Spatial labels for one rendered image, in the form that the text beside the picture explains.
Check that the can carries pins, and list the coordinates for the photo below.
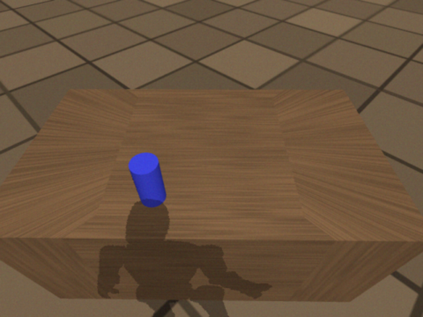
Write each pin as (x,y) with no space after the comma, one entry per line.
(147,177)

